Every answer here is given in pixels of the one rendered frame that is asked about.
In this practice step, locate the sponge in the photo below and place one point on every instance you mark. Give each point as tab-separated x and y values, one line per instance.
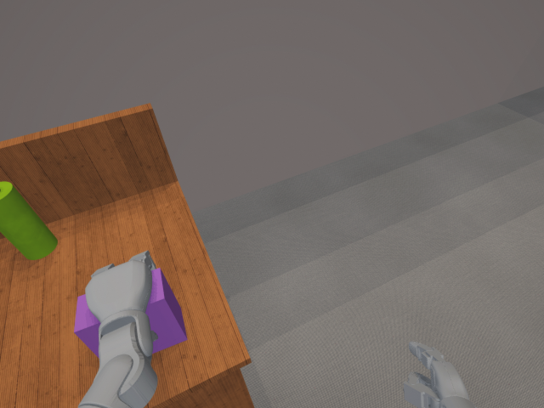
163	309

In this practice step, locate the left robot hand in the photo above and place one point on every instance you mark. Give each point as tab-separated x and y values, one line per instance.
126	286

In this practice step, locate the left robot forearm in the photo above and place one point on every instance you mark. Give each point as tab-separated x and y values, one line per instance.
125	378

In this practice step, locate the right robot hand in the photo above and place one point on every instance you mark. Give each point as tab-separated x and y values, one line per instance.
445	380

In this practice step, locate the table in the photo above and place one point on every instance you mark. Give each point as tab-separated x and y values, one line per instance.
106	188

